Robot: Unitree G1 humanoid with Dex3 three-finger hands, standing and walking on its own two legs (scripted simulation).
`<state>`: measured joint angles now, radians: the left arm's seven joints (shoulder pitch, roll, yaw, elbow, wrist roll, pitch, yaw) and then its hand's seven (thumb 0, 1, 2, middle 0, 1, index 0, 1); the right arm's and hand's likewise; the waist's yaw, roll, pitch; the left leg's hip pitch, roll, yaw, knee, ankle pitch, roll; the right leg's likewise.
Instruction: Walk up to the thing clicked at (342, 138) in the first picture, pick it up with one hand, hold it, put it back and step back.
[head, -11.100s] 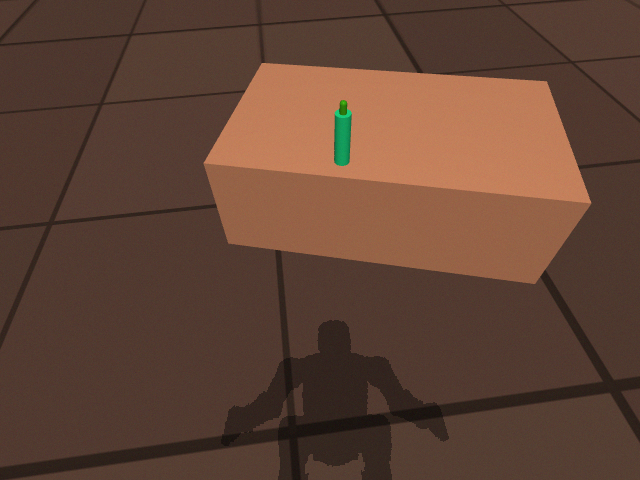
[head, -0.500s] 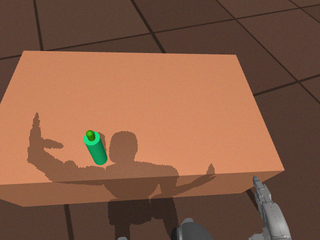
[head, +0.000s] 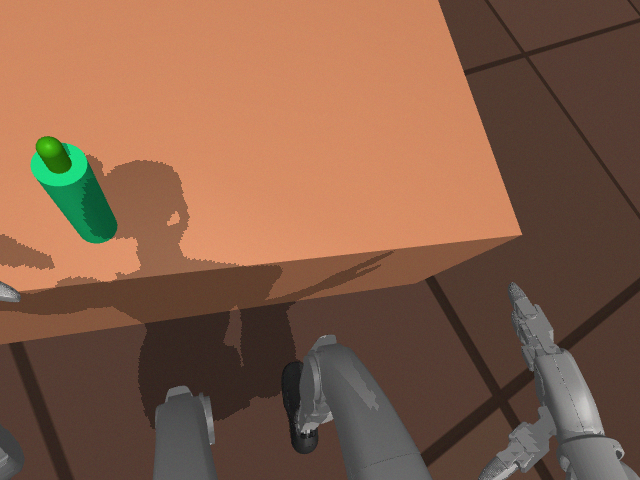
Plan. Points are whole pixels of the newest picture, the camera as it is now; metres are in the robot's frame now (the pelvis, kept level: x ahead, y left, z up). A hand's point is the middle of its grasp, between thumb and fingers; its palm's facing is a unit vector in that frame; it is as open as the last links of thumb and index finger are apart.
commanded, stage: close in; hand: left
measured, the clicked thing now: (77, 193) +0.49 +0.19 -0.09
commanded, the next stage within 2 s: rest palm in 0.72 s
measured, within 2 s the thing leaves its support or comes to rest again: leaves its support in 1.88 s
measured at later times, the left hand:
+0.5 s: hand (67, 217) +0.47 +0.21 -0.11, palm faces +0.08 -1.00 +0.03, open 17.6 cm
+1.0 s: hand (96, 204) +0.50 +0.18 -0.13, palm faces +0.11 -0.99 +0.00, open 17.0 cm
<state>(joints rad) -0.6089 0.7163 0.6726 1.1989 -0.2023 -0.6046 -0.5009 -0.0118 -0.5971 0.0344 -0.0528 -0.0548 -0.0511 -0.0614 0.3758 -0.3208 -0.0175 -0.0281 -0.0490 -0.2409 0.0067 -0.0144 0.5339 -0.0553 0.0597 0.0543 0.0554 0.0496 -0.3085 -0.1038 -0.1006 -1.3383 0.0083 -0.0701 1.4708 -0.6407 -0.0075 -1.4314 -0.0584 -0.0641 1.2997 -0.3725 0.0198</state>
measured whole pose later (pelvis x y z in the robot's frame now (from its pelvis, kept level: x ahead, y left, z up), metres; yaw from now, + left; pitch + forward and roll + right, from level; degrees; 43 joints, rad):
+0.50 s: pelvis -0.03 +0.00 -0.06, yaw +0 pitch +31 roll -4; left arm -0.68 0.61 0.53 1.12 -0.08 -0.63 -0.22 -0.01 -0.61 0.02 -0.06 -0.10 -0.09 -0.07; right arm 0.49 -0.35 -0.14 -0.38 -0.04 -0.23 0.06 -0.01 0.54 -0.05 0.07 0.05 0.06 0.05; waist -0.39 -0.08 -0.13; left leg -1.55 -0.01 -0.08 1.70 -0.68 -0.01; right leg -1.65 -0.08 -0.06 1.51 -0.40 0.02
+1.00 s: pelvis -0.01 +0.01 -0.06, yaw +0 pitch +33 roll -5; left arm -0.73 0.55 0.47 1.13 0.00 -0.65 -0.04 -0.01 -0.60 0.07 -0.19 -0.15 -0.20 -0.14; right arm 0.50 -0.32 -0.13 -0.39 -0.05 -0.13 0.09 -0.01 0.53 -0.05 0.06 0.05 0.06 0.05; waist -0.39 -0.07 -0.13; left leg -1.58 -0.01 -0.07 1.70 -0.70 0.00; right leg -1.68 -0.08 -0.05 1.52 -0.42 0.03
